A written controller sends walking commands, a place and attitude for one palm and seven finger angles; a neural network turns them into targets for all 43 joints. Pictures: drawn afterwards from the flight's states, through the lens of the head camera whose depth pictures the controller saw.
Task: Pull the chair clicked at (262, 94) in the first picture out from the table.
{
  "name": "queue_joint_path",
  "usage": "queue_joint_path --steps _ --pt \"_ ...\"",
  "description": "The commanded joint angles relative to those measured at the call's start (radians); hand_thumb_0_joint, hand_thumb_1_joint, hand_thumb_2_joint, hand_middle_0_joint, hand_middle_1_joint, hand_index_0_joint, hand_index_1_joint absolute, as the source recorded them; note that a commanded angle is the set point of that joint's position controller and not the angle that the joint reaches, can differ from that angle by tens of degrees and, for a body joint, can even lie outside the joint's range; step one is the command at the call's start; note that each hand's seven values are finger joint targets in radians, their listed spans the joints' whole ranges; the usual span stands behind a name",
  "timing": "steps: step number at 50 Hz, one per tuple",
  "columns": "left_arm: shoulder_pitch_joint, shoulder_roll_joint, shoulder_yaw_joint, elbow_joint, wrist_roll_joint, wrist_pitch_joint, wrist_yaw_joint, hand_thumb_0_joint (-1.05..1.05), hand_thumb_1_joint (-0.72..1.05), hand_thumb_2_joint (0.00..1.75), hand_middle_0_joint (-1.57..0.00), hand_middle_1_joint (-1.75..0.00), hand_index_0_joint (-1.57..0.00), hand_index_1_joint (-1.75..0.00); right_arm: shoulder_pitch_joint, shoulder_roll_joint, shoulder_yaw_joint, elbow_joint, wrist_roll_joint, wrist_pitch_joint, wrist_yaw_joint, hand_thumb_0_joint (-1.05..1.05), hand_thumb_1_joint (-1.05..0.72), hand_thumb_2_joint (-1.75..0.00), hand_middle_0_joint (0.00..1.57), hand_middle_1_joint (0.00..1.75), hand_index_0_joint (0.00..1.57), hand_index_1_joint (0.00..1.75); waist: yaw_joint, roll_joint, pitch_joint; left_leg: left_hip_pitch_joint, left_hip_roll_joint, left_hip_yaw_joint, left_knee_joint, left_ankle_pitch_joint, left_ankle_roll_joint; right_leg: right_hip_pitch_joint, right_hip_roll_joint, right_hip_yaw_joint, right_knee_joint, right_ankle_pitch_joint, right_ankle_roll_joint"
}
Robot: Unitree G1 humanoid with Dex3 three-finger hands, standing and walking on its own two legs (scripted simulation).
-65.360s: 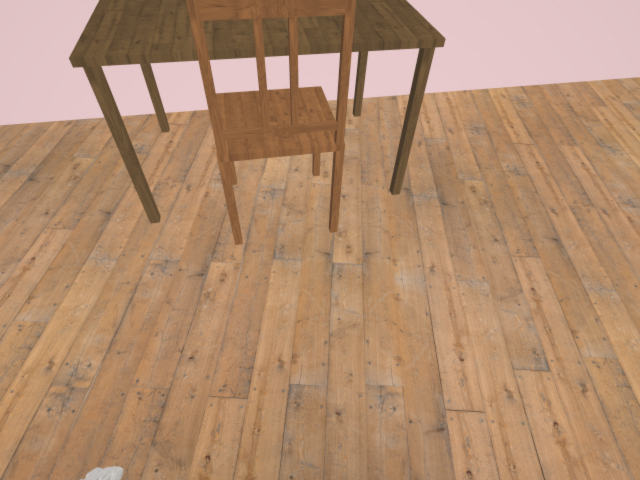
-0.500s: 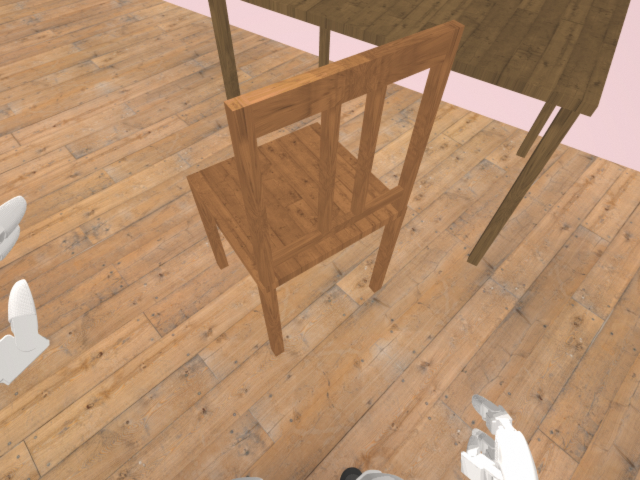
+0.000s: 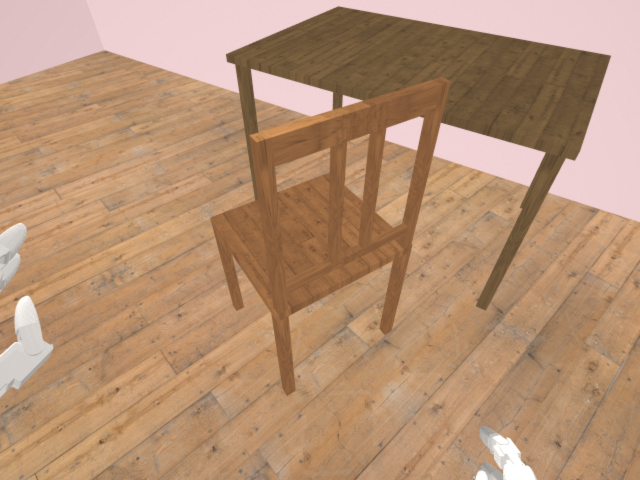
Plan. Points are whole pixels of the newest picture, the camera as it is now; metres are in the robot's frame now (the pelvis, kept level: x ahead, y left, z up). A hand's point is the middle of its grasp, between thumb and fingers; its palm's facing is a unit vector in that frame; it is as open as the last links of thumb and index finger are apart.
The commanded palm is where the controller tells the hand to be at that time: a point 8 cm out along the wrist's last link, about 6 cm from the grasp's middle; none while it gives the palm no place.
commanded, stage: stop stepping back and stand still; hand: left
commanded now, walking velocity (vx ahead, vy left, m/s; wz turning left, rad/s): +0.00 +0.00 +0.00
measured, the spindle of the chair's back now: (335, 208) +0.67 +0.00 -0.06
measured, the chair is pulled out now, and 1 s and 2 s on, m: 0.42 0.42 0.42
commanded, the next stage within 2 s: let the arm hang, fingers relaxed in 0.12 s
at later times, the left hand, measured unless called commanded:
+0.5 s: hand out of the picture +0.09 +0.17 -0.16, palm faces +0.10 -0.98 -0.17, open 7.1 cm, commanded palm none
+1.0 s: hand out of the picture +0.03 +0.18 -0.16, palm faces +0.03 -0.98 -0.20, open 7.3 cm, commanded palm none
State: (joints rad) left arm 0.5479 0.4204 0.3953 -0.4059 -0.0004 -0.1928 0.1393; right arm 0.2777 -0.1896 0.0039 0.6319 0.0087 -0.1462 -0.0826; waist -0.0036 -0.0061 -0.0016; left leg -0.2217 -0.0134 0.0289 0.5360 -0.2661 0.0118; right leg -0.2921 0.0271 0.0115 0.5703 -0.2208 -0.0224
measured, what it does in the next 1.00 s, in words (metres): stands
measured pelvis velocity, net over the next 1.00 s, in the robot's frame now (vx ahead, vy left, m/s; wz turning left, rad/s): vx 0.03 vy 0.01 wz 0.01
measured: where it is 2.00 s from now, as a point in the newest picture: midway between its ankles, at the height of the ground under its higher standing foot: outside the picture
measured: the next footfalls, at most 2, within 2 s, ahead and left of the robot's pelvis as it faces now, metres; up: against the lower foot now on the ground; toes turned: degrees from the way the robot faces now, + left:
none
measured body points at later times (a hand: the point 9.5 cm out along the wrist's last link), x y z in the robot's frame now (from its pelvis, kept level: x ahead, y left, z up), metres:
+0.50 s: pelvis +0.02 +0.01 +0.00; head +0.03 +0.01 +0.45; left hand +0.09 +0.23 -0.14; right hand +0.09 -0.23 -0.14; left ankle +0.02 +0.12 -0.73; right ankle +0.05 -0.09 -0.73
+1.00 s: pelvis +0.03 +0.01 +0.01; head +0.05 +0.00 +0.46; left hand +0.03 +0.23 -0.14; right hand -0.01 -0.20 -0.15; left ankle +0.02 +0.12 -0.73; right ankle +0.05 -0.09 -0.73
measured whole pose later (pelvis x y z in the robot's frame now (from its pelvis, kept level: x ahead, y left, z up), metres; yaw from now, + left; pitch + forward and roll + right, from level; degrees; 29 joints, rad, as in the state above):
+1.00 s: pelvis +0.03 +0.01 +0.01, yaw +0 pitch -1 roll +0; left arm 0.28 0.13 0.00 1.12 0.00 0.00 0.04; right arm 0.34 -0.13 -0.02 1.13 -0.02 0.00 -0.04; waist -0.01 0.03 0.04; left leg -0.14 -0.02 0.00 0.38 -0.23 0.02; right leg -0.19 0.04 0.04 0.38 -0.17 -0.02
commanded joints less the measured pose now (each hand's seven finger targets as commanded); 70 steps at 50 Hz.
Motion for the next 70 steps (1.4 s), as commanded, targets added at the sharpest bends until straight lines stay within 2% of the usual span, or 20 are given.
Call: queue_joint_path --steps 1,2,4,7,9,10,11,12,13,15,18,20,21,23,26,33,36,47,56,70 --pt "-0.07 0.176 0.117 -0.171 -0.016 -0.068 0.013 0.0 0.9 0.9 -0.2 -0.3 -0.2 -0.3 -0.103 -0.125 -0.05 -0.135 -0.006 -0.046 0.001 0.0 -0.9 -0.9 0.2 0.3 0.2 0.3 -0.002 -0.092 0.063 -0.116 0.025 -0.062 0.013 -0.2 0.037 -0.055 -0.155 0.307 -0.383 -0.431 -0.025" --pt "-0.058 0.17 0.111 -0.181 -0.02 -0.066 0.011 0.0 0.9 0.9 -0.2 -0.3 -0.2 -0.3 -0.098 -0.122 -0.051 -0.133 -0.006 -0.042 0.005 0.0 -0.9 -0.9 0.2 0.3 0.2 0.3 -0.004 -0.096 0.05 -0.1 0.024 -0.051 0.065 -0.118 0.032 -0.047 -0.196 0.342 -0.399 -0.399 -0.045" --pt "-0.057 0.173 0.115 -0.208 -0.023 -0.069 0.015 0.0 0.9 0.9 -0.2 -0.3 -0.2 -0.3 -0.088 -0.12 -0.047 -0.137 -0.003 -0.041 0.01 0.0 -0.9 -0.9 0.2 0.3 0.2 0.3 -0.007 -0.082 -0.016 -0.045 0.036 -0.056 0.004 -0.034 0.03 0.02 -0.203 0.279 -0.337 -0.231 -0.061" --pt "-0.032 0.178 0.12 -0.236 -0.028 -0.07 0.02 0.0 0.9 0.9 -0.2 -0.3 -0.2 -0.3 -0.109 -0.126 -0.045 -0.146 -0.005 -0.041 -0.004 0.0 -0.9 -0.9 0.2 0.3 0.2 0.3 0.0 0.069 -0.014 0.054 0.072 -0.102 -0.158 -0.074 0.047 -0.029 -0.117 0.171 -0.268 -0.224 -0.015" --pt "-0.046 0.168 0.116 -0.244 -0.02 -0.071 0.024 0.0 0.9 0.9 -0.2 -0.3 -0.2 -0.3 -0.129 -0.126 -0.036 -0.152 -0.005 -0.039 -0.011 0.0 -0.9 -0.9 0.2 0.3 0.2 0.3 0.004 0.13 0.014 -0.011 0.113 -0.155 -0.248 -0.105 0.063 0.028 -0.058 0.115 -0.193 -0.113 0.005" --pt "-0.062 0.173 0.124 -0.243 -0.018 -0.072 0.027 0.0 0.9 0.9 -0.2 -0.3 -0.2 -0.3 -0.131 -0.127 -0.036 -0.152 -0.004 -0.04 -0.013 0.0 -0.9 -0.9 0.2 0.3 0.2 0.3 0.007 0.123 0.008 -0.038 0.122 -0.167 -0.263 -0.085 0.065 0.074 -0.049 0.1 -0.166 -0.052 0.011" --pt "-0.12 -0.08 -0.274 0.542 0.056 0.094 -0.112 0.0 0.9 0.9 -0.2 -0.3 -0.2 -0.3 -0.07 -0.281 -0.094 0.116 -0.02 -0.039 0.088 0.0 -0.9 -0.9 0.2 0.3 0.2 0.3 -0.073 0.11 0.043 -0.114 0.14 -0.215 -0.054 0.333 0.092 -0.051 -0.082 0.01 0.069 0.252 -0.003" --pt "-0.073 -0.113 -0.259 0.585 0.039 0.17 -0.126 0.0 0.9 0.9 -0.2 -0.3 -0.2 -0.3 -0.017 -0.191 -0.093 0.098 -0.013 0.034 0.081 0.0 -0.9 -0.9 0.2 0.3 0.2 0.3 -0.041 0.032 -0.035 -0.056 0.152 -0.158 -0.053 0.552 0.081 0.001 -0.06 0.016 0.077 0.225 0.009" --pt "-0.086 -0.158 -0.281 0.607 0.03 0.188 -0.125 0.0 0.9 0.9 -0.2 -0.3 -0.2 -0.3 -0.003 -0.177 -0.083 0.091 -0.021 0.06 0.078 0.0 -0.9 -0.9 0.2 0.3 0.2 0.3 -0.03 -0.015 -0.091 -0.078 0.19 -0.22 -0.056 0.463 0.1 0.014 -0.048 -0.001 0.106 0.069 -0.001" --pt "-0.155 -0.151 -0.295 0.696 0.03 0.187 -0.12 0.0 0.9 0.9 -0.2 -0.3 -0.2 -0.3 -0.032 -0.175 -0.077 0.087 -0.034 0.078 0.08 0.0 -0.9 -0.9 0.2 0.3 0.2 0.3 -0.014 -0.054 -0.095 -0.1 0.185 -0.263 -0.077 0.429 0.122 0.024 -0.032 0.014 0.124 0.002 -0.01" --pt "-0.208 -0.106 -0.309 0.904 0.027 0.186 -0.109 0.0 0.9 0.9 -0.2 -0.3 -0.2 -0.3 -0.064 -0.15 -0.068 0.128 -0.038 0.104 0.078 0.0 -0.9 -0.9 0.2 0.3 0.2 0.3 0.011 -0.067 -0.072 -0.112 0.074 -0.161 -0.049 0.346 0.062 0.131 -0.1 0.096 -0.029 0.282 -0.03" --pt "-0.263 -0.077 -0.325 1.04 0.019 0.18 -0.104 0.0 0.9 0.9 -0.2 -0.3 -0.2 -0.3 -0.043 -0.123 -0.062 0.185 -0.026 0.13 0.071 0.0 -0.9 -0.9 0.2 0.3 0.2 0.3 -0.009 -0.145 -0.059 -0.062 0.016 -0.097 -0.03 0.135 0.027 0.131 -0.174 0.197 -0.153 0.31 -0.06" --pt "-0.29 -0.065 -0.331 1.1 0.015 0.177 -0.104 0.0 0.9 0.9 -0.2 -0.3 -0.2 -0.3 -0.03 -0.114 -0.06 0.218 -0.024 0.139 0.069 0.0 -0.9 -0.9 0.2 0.3 0.2 0.3 -0.02 -0.11 -0.041 -0.028 0.01 -0.087 -0.038 0.085 0.02 0.102 -0.188 0.22 -0.197 0.264 -0.065" --pt "-0.323 -0.066 -0.346 1.198 0.008 0.176 -0.105 0.0 0.9 0.9 -0.2 -0.3 -0.2 -0.3 -0.014 -0.1 -0.051 0.271 -0.024 0.147 0.066 0.0 -0.9 -0.9 0.2 0.3 0.2 0.3 -0.03 0.011 0.02 0.018 0.034 -0.108 -0.107 0.103 0.022 0.043 -0.156 0.203 -0.232 0.144 -0.056" --pt "-0.271 -0.13 -0.339 1.3 0.009 0.174 -0.104 0.0 0.9 0.9 -0.2 -0.3 -0.2 -0.3 -0.006 -0.081 -0.048 0.324 -0.033 0.138 0.056 0.0 -0.9 -0.9 0.2 0.3 0.2 0.3 -0.003 0.187 -0.014 0.022 0.084 -0.143 -0.189 0.128 0.04 0.106 -0.089 0.136 -0.226 0.088 -0.035" --pt "-0.257 -0.148 -0.372 1.422 0.005 0.178 -0.102 0.0 0.9 0.9 -0.2 -0.3 -0.2 -0.3 0.088 -0.074 -0.05 0.407 -0.024 0.148 0.05 0.0 -0.9 -0.9 0.2 0.3 0.2 0.3 -0.01 0.002 0.045 0.005 0.087 -0.134 -0.226 0.038 0.044 0.104 -0.085 0.129 -0.296 -0.003 -0.03" --pt "-0.238 -0.157 -0.377 1.451 0.002 0.175 -0.099 0.0 0.9 0.9 -0.2 -0.3 -0.2 -0.3 0.121 -0.063 -0.044 0.435 -0.023 0.142 0.045 0.0 -0.9 -0.9 0.2 0.3 0.2 0.3 -0.01 -0.001 0.018 0.036 0.09 -0.128 -0.221 0.094 0.043 0.119 -0.088 0.127 -0.285 0.045 -0.031" --pt "-0.21 -0.182 -0.383 1.493 0.003 0.181 -0.09 0.0 0.9 0.9 -0.2 -0.3 -0.2 -0.3 0.147 -0.035 -0.039 0.476 -0.022 0.141 0.039 0.0 -0.9 -0.9 0.2 0.3 0.2 0.3 -0.006 0.019 0.087 0.031 0.09 -0.12 -0.232 0.084 0.043 0.072 -0.083 0.121 -0.28 0.02 -0.028" --pt "-0.203 -0.203 -0.381 1.496 0.003 0.174 -0.088 0.0 0.9 0.9 -0.2 -0.3 -0.2 -0.3 0.144 -0.018 -0.04 0.484 -0.022 0.133 0.035 0.0 -0.9 -0.9 0.2 0.3 0.2 0.3 -0.011 0.029 0.068 0.068 0.097 -0.109 -0.222 0.161 0.042 0.084 -0.086 0.122 -0.26 0.115 -0.025" --pt "-0.197 -0.207 -0.381 1.496 0.004 0.173 -0.087 0.0 0.9 0.9 -0.2 -0.3 -0.2 -0.3 0.133 -0.018 -0.04 0.488 -0.022 0.132 0.033 0.0 -0.9 -0.9 0.2 0.3 0.2 0.3 -0.013 0.021 0.072 0.09 0.1 -0.104 -0.222 0.177 0.043 0.082 -0.088 0.123 -0.258 0.137 -0.023"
